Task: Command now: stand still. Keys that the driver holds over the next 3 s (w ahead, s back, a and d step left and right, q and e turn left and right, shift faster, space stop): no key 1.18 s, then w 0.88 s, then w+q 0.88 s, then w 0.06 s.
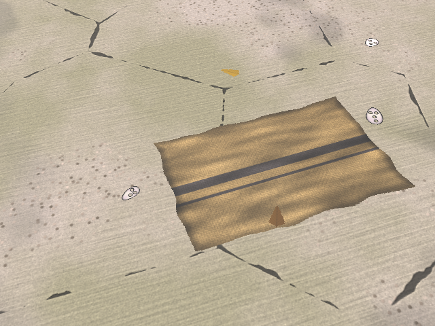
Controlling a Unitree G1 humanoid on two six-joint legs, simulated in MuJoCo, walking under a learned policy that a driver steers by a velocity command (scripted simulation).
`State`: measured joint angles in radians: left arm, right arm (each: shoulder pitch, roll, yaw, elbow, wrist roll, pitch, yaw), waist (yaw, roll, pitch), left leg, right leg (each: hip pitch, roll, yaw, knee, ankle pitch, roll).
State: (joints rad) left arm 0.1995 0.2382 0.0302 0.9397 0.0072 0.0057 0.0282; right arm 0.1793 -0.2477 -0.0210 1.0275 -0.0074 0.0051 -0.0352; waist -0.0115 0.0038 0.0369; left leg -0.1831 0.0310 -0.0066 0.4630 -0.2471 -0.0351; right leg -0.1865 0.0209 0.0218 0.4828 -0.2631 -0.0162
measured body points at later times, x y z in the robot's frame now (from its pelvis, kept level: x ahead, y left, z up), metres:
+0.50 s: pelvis +0.00 +0.00 +0.00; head +0.01 +0.00 +0.45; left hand +0.05 +0.25 -0.15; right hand +0.03 -0.25 -0.15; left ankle +0.00 +0.14 -0.74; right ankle +0.00 -0.11 -0.74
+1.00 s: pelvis +0.01 +0.00 +0.00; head +0.02 +0.00 +0.45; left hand +0.02 +0.25 -0.15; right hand +0.01 -0.24 -0.16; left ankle +0.00 +0.14 -0.74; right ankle +0.00 -0.11 -0.74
